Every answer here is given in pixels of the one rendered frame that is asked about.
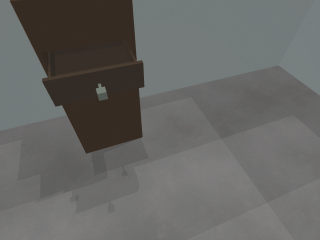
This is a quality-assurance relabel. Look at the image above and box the cabinet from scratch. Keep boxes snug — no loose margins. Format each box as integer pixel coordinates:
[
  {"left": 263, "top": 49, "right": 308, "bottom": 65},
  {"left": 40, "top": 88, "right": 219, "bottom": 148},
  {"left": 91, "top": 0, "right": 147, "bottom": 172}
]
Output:
[{"left": 10, "top": 0, "right": 143, "bottom": 154}]

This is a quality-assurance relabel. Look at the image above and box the drawer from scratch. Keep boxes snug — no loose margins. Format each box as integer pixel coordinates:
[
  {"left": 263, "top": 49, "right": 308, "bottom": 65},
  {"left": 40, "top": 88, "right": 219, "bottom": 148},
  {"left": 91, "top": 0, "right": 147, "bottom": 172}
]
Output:
[{"left": 42, "top": 40, "right": 145, "bottom": 107}]

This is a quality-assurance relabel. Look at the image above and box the handle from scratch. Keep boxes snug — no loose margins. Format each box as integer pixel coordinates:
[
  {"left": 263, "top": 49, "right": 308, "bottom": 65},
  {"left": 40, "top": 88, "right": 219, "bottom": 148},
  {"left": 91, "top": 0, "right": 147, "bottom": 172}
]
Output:
[{"left": 96, "top": 83, "right": 108, "bottom": 101}]

